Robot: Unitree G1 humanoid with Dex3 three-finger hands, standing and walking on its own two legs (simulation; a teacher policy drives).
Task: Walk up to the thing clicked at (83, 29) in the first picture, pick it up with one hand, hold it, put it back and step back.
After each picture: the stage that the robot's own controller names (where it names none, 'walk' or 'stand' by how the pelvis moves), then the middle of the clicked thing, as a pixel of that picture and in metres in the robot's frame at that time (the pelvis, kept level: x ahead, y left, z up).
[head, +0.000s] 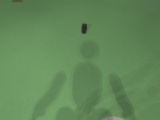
stand; (84, 28) +1.65 -0.03 -0.72
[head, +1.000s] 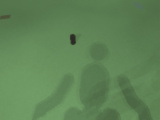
walk; (72, 39) +1.52 +0.20 -0.70
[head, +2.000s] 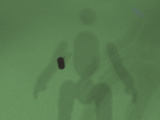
walk; (61, 63) +1.00 +0.26 -0.71
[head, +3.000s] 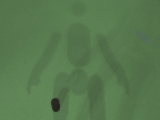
walk; (55, 105) +0.59 +0.20 -0.70
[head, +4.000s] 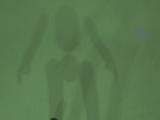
stand; out of the picture +0.37 +0.18 -0.69
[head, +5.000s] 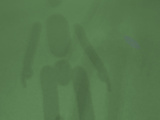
stand; out of the picture +0.33 +0.19 -0.72
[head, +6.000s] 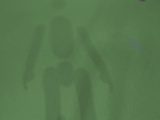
stand; out of the picture +0.34 +0.19 -0.73
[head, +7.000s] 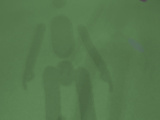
stand; out of the picture +0.34 +0.18 -0.73
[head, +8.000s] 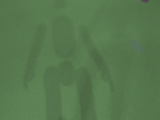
stand; out of the picture +0.34 +0.18 -0.73
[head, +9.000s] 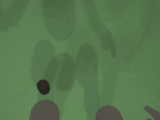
go down; (43, 87) +0.40 +0.18 -0.48
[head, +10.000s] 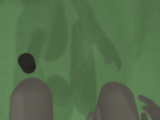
go down; (27, 64) +0.42 +0.22 -0.31
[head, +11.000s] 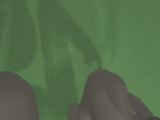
close in; out of the picture +0.40 +0.26 -0.24
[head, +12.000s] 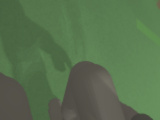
close; out of the picture +0.40 +0.27 -0.22
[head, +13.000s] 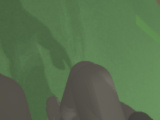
lift; out of the picture +0.38 +0.27 -0.22
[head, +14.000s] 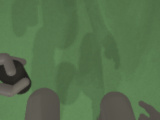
lift; (16, 78) +0.33 +0.22 -0.04
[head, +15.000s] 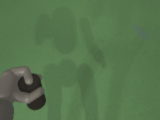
hold; (33, 92) +0.32 +0.17 +0.00
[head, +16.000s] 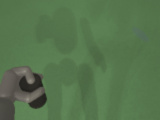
hold; (34, 91) +0.32 +0.17 -0.01
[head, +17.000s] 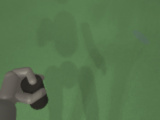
hold; (35, 92) +0.32 +0.16 +0.00
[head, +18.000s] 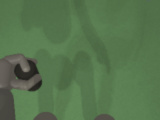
crouch; (29, 76) +0.37 +0.17 -0.07
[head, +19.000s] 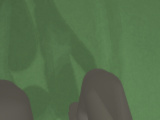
lower; out of the picture +0.43 +0.27 -0.17
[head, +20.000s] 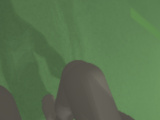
lower; out of the picture +0.41 +0.29 -0.23
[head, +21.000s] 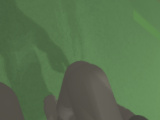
lower; out of the picture +0.41 +0.29 -0.23
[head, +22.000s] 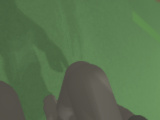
lower; out of the picture +0.41 +0.29 -0.23
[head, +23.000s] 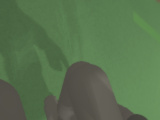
lower; out of the picture +0.40 +0.29 -0.23
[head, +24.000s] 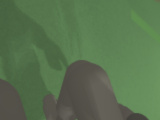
open; out of the picture +0.39 +0.28 -0.23
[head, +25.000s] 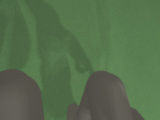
stand; out of the picture +0.40 +0.26 -0.25
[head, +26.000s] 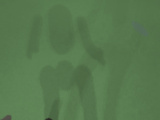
stand; out of the picture +0.36 +0.17 -0.63
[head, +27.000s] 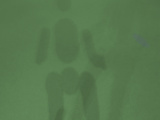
stand; out of the picture +0.38 +0.18 -0.67
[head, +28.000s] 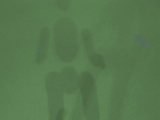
stand; out of the picture +0.37 +0.17 -0.67
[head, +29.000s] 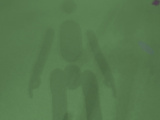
stand; out of the picture +0.39 +0.15 -0.72
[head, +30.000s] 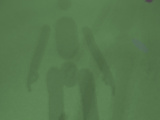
stand; out of the picture +0.37 +0.18 -0.73
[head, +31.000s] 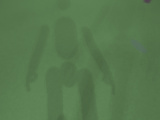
stand; out of the picture +0.36 +0.19 -0.73
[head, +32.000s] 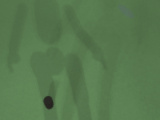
walk; (48, 102) +0.47 +0.20 -0.70
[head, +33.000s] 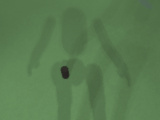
walk; (65, 72) +0.76 +0.18 -0.70
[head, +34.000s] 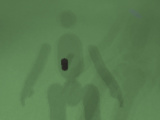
stand; (64, 64) +1.00 +0.17 -0.71
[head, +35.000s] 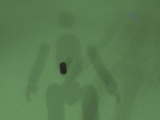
stand; (63, 68) +0.99 +0.18 -0.73
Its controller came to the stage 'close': yes
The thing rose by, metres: 0.69
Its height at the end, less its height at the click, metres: +0.00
